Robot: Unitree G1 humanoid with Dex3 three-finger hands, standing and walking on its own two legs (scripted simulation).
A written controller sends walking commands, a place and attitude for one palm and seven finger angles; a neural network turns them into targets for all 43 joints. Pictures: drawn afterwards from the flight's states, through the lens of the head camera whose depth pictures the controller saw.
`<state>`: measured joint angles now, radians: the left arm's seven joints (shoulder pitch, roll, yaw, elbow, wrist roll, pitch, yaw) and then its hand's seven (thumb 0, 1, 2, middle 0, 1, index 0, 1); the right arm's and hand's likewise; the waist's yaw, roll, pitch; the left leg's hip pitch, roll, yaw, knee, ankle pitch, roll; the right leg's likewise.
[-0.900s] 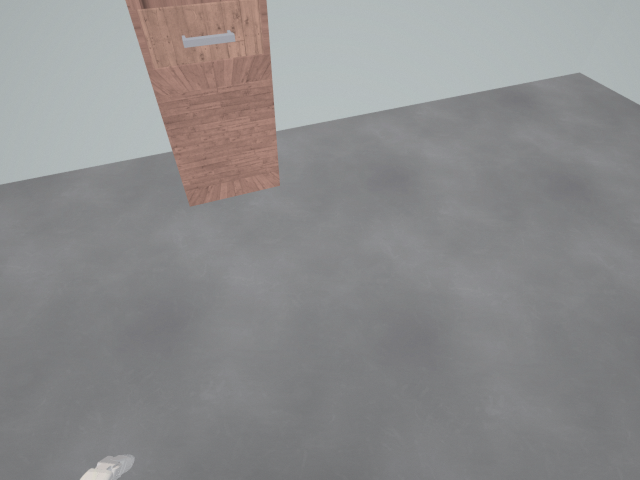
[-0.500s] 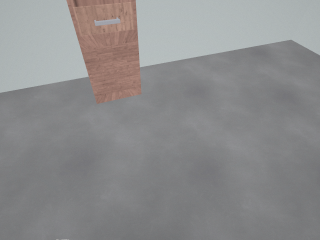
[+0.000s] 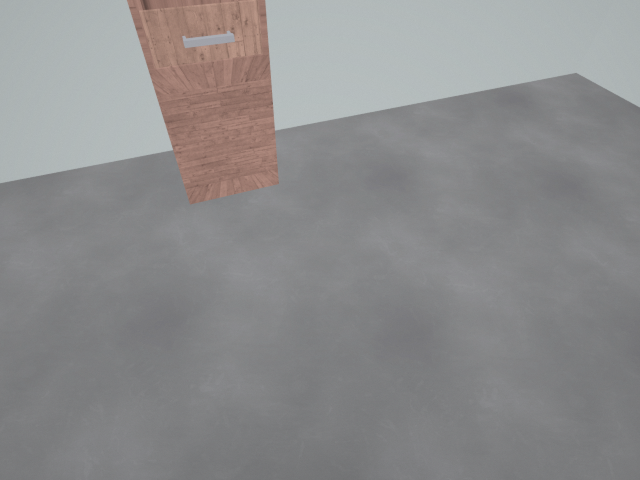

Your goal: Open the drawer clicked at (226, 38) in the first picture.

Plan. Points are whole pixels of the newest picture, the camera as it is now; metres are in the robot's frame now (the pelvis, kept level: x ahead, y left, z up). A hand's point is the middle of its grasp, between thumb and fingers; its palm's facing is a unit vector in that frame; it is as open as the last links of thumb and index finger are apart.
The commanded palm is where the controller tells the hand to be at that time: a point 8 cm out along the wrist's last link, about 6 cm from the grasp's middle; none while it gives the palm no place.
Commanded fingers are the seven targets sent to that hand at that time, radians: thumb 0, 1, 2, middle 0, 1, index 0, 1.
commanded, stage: look at it before walking up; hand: left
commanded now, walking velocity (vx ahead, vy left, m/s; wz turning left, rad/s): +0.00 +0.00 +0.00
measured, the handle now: (208, 38) +1.43 +0.46 -0.05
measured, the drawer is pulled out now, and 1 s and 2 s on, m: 0.00 0.00 0.00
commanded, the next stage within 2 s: walk to a spot facing it in 0.54 s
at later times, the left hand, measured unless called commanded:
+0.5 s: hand out of the picture +0.08 +0.24 -0.16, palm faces -0.03 -0.94 -0.33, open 7.4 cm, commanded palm none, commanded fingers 0.00 0.90 0.90 -0.20 -0.30 -0.20 -0.30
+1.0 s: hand out of the picture +0.04 +0.20 -0.20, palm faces -0.02 -0.99 -0.15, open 7.4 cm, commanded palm none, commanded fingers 0.00 0.90 0.90 -0.20 -0.30 -0.20 -0.30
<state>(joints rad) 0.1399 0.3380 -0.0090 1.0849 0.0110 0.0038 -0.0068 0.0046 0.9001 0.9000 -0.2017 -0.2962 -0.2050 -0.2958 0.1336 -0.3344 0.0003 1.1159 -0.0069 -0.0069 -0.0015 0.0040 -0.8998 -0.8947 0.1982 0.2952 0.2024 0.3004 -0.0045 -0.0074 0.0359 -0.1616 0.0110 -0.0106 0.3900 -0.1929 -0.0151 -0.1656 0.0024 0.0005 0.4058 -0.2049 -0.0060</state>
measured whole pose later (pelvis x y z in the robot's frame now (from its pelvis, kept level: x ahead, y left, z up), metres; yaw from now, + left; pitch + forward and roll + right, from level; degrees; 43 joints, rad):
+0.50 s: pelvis +0.01 +0.00 +0.00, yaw +0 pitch -2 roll +0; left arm 0.13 0.34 -0.01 1.09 0.01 0.00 0.00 0.00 0.90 0.90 -0.20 -0.30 -0.20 -0.30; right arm 0.11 -0.34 0.00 1.12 0.00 -0.01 0.00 0.00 -0.90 -0.89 0.20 0.30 0.20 0.30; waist 0.00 -0.01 0.03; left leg -0.14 0.01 -0.01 0.37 -0.19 -0.02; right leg -0.15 0.00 0.00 0.39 -0.20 -0.01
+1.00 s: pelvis +0.07 +0.01 -0.02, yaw -3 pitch +0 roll +0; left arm 0.38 0.20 0.02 1.12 0.02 0.01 -0.02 0.00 0.90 0.90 -0.20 -0.30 -0.20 -0.30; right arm 0.33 -0.19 -0.01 1.13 -0.02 -0.03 0.00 0.00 -0.90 -0.90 0.20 0.29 0.20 0.30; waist 0.00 -0.04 -0.02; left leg -0.16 0.02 0.05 0.58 -0.42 0.00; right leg -0.20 0.01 0.03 0.64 -0.41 -0.02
